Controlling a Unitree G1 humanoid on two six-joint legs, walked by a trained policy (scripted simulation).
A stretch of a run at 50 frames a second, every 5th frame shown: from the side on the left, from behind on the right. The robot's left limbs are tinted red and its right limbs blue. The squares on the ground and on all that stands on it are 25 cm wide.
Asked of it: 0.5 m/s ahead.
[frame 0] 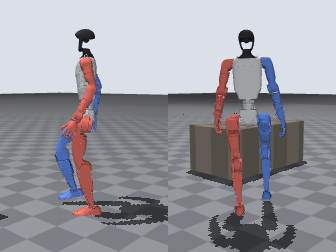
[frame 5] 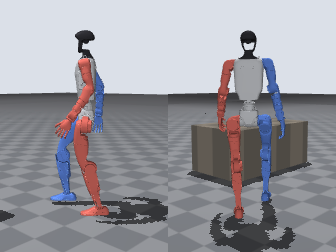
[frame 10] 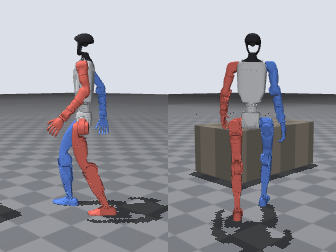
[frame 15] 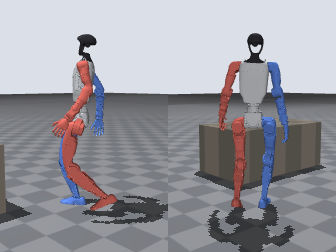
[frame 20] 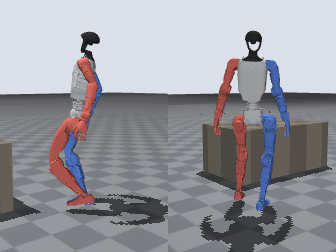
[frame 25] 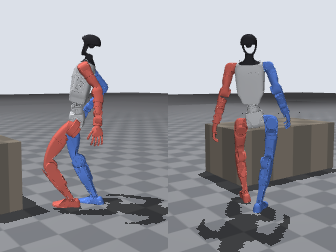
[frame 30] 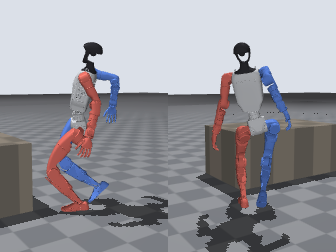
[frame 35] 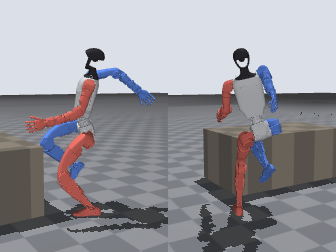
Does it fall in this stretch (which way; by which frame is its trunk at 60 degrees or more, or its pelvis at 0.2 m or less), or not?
no
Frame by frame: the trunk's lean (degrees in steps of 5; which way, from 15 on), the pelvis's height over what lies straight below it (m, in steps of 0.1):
0: 0, 0.8
5: 0, 0.8
10: 0, 0.8
15: 5, 0.7
20: 10, 0.8
25: 15 backward, 0.7
30: 20 backward and to its left, 0.7
35: 20 backward and to its left, 0.7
